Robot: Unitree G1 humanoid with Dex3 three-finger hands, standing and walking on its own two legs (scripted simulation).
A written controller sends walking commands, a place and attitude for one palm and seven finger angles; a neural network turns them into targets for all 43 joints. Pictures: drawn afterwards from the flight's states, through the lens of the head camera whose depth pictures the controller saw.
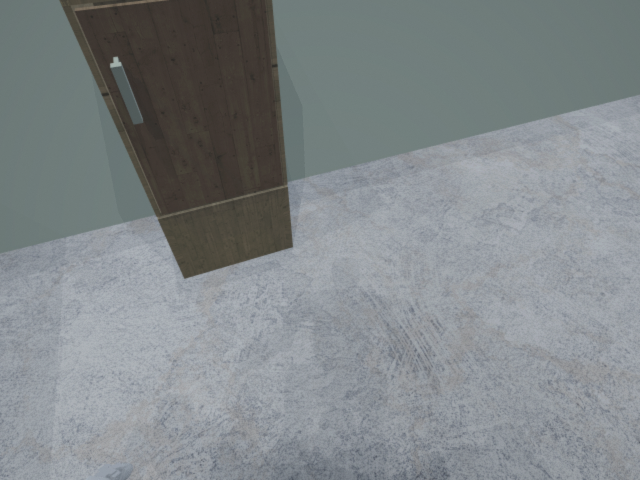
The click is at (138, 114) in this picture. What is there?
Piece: cupboard door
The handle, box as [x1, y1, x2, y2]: [110, 57, 142, 124]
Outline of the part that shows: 113,57 114,62 110,63 110,67 131,119 134,124 142,122 141,115 121,63 117,57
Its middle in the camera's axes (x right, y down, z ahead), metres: -0.47 -0.35 +0.92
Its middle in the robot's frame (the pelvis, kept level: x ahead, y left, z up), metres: +0.91 +0.52 +0.03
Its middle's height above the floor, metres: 0.79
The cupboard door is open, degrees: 0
